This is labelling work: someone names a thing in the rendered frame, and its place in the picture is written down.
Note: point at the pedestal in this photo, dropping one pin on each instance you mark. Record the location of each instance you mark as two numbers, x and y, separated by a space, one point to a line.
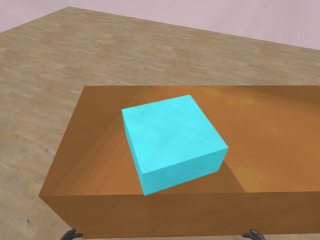
268 181

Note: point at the robot left hand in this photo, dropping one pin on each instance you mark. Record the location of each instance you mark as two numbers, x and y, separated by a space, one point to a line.
70 235

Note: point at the carton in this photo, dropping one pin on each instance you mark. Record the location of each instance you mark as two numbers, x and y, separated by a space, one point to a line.
172 142

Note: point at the robot right hand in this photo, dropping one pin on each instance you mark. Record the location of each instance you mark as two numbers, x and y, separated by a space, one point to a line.
254 235

